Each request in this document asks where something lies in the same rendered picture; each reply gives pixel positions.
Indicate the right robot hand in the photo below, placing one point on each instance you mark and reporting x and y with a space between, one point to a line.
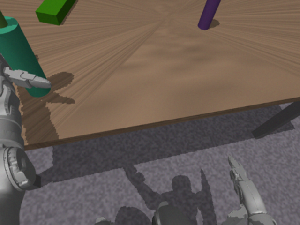
251 201

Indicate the left robot arm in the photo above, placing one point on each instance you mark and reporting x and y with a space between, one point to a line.
17 172

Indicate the right robot arm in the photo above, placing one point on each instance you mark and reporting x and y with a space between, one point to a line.
261 219

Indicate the table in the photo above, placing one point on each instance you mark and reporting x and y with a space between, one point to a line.
118 66

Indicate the left robot hand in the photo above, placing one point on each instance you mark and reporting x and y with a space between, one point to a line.
22 78

